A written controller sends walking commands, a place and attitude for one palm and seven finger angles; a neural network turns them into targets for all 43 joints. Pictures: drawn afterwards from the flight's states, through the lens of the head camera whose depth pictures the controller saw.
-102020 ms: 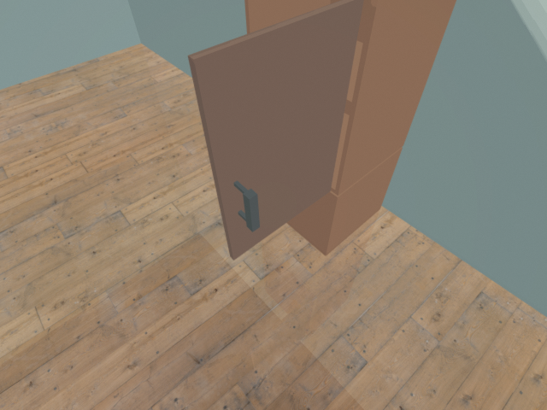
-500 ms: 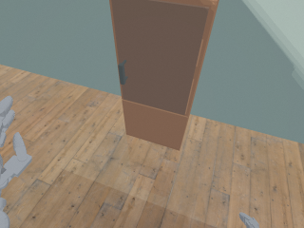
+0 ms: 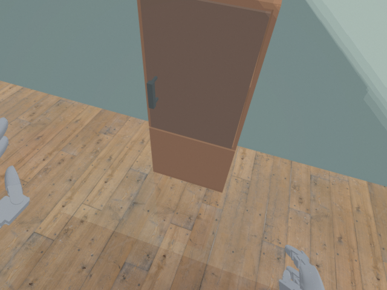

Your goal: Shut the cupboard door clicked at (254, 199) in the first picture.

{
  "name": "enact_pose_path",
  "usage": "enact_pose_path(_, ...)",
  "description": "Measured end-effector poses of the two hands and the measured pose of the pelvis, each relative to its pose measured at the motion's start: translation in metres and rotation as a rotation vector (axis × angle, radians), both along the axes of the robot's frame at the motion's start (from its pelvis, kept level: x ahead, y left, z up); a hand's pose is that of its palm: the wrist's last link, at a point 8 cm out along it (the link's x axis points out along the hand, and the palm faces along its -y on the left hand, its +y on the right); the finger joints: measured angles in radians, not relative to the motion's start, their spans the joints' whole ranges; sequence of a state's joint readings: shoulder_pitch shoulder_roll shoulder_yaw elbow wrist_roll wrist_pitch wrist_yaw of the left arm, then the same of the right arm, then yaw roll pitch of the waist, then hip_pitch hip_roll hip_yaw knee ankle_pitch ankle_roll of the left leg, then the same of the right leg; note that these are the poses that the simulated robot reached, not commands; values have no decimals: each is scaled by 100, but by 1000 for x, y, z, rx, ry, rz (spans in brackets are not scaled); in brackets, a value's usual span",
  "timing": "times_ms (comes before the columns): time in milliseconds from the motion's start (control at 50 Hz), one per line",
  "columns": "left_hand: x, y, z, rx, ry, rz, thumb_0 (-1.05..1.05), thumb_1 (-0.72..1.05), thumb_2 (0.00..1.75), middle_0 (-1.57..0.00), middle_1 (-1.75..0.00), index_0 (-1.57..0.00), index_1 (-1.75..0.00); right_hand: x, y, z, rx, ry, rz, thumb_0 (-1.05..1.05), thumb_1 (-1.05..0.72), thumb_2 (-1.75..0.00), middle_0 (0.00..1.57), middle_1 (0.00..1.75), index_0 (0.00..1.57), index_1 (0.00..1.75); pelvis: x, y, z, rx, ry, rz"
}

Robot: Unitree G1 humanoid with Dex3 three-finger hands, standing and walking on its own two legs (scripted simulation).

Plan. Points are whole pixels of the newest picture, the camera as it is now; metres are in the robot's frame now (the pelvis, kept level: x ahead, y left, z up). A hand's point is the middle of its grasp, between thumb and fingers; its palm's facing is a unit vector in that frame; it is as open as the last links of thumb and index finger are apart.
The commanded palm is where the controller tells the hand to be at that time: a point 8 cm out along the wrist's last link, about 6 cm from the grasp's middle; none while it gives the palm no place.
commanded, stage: stop stepping back and stand still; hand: left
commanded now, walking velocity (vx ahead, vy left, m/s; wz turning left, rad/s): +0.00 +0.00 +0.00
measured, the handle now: (153, 92) +0.86 +0.20 -0.11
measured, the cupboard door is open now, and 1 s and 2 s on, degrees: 0 0 0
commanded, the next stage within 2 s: let the arm hang, fingers relaxed in 0.66 s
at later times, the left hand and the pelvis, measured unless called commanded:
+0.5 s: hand out of the picture +0.14 +0.30 +0.16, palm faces +0.47 -0.78 -0.42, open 7.5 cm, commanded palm +0.08 +0.33 +0.18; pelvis -0.06 +0.02 +0.00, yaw +1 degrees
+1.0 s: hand out of the picture +0.06 +0.22 -0.14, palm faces -0.03 -0.97 -0.25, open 7.4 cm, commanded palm none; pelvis -0.06 +0.02 -0.01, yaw +1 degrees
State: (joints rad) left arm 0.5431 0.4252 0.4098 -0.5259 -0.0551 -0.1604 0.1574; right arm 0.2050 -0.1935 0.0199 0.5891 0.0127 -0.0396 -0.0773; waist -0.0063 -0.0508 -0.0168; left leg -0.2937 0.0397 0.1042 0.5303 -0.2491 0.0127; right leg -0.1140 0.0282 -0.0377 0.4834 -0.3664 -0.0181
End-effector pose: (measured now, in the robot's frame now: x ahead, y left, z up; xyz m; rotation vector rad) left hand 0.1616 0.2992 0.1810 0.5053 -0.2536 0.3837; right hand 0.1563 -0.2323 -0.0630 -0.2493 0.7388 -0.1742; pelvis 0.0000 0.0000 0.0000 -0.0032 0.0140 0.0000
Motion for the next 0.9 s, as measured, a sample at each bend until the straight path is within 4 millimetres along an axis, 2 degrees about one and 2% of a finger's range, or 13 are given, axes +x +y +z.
enact_pose_path(120,-7,11,10,51,4,-10,2,88,90,-22,-30,-21,-30,-17,4,-2,11,-12,-30,1,-90,-90,20,30,20,30,-14,11,1,-12,6,-11)
enact_pose_path(300,-42,27,-8,-10,79,40,2,88,90,-22,-30,-21,-30,-58,21,-13,29,47,-31,2,-90,-90,20,30,20,30,-35,21,3,-21,-11,-2)
enact_pose_path(400,-58,30,-9,-36,52,71,2,88,90,-22,-30,-21,-30,-71,29,-15,25,61,-1,2,-90,-90,20,30,20,30,-46,24,4,-24,-18,13)
enact_pose_path(580,-72,30,0,-4,38,87,2,88,90,-21,-30,-21,-30,-68,37,-13,48,17,29,2,-90,-90,20,30,20,30,-59,24,5,-25,-18,23)
enact_pose_path(680,-74,30,-7,-24,61,96,2,89,90,-21,-30,-21,-30,-63,33,-12,44,5,32,2,-90,-90,20,30,20,30,-57,22,5,-33,-22,15)
enact_pose_path(760,-68,30,-13,-56,62,100,2,88,90,-21,-30,-21,-30,-59,28,-9,24,4,29,2,-90,-90,20,30,20,30,-53,22,4,-31,-25,15)
enact_pose_path(780,-64,30,-21,-52,81,86,2,89,90,-21,-30,-20,-30,-57,26,-11,27,-1,49,2,-90,-90,20,30,20,30,-53,22,3,-32,-19,22)
enact_pose_path(800,-57,31,-39,-65,149,73,1,89,90,-21,-30,-20,-30,-55,23,-16,30,12,75,2,-90,-90,20,30,20,30,-54,23,2,-33,-15,27)
enact_pose_path(860,-43,29,-121,-174,505,68,1,89,90,-20,-30,-20,-30,-56,11,-34,31,82,97,1,-90,-90,20,30,20,30,-57,27,-3,-28,-11,26)
enact_pose_path(900,-52,17,-180,-246,762,62,1,90,90,-20,-30,-19,-30,-62,3,-43,29,125,75,1,-90,-90,20,30,20,30,-58,29,-5,-22,-12,22)
